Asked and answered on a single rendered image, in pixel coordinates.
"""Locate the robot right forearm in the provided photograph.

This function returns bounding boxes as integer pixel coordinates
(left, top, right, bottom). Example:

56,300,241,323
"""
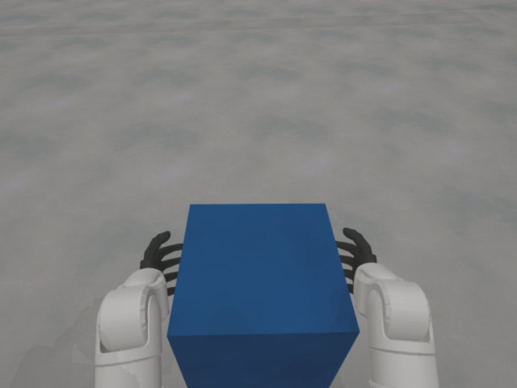
353,263,439,388

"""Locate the robot left hand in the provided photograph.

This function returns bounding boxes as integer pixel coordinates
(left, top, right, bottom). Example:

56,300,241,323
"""
140,231,183,296

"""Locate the robot right hand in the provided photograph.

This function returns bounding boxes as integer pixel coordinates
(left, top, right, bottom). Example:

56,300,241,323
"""
335,228,377,294

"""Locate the robot left forearm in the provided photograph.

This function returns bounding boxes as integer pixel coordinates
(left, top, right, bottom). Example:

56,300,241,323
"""
95,268,170,388

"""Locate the carton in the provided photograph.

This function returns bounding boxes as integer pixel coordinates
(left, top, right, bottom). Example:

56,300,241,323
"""
167,204,360,388

